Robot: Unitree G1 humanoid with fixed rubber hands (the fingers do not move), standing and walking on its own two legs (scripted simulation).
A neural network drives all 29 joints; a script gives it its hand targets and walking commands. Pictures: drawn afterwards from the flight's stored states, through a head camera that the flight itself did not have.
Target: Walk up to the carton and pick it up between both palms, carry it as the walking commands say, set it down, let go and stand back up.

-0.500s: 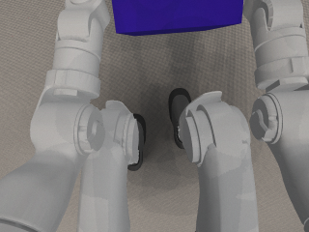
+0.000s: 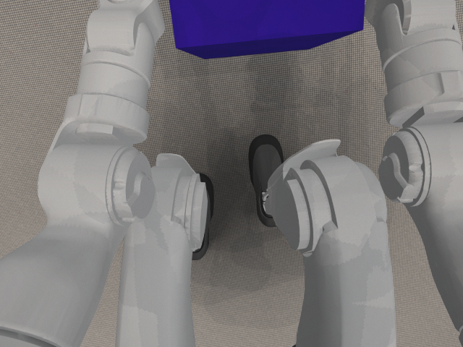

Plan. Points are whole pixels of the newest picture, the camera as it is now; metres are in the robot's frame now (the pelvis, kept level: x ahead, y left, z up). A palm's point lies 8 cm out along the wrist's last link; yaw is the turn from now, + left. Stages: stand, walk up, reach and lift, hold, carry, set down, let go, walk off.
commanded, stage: set down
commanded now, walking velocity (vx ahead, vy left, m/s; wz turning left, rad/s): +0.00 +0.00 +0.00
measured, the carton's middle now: out of the picture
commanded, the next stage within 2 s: none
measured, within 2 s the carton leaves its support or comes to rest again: neither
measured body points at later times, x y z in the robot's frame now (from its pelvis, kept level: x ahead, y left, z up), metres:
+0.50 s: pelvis +0.00 +0.01 -0.01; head +0.37 -0.04 +0.23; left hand +0.57 +0.05 -0.18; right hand +0.54 -0.24 -0.19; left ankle +0.09 +0.09 -0.33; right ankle +0.16 -0.09 -0.33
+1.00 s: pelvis +0.00 +0.01 -0.02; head +0.37 -0.03 +0.23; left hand +0.57 +0.06 -0.18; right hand +0.54 -0.25 -0.19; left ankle +0.09 +0.09 -0.33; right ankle +0.16 -0.09 -0.33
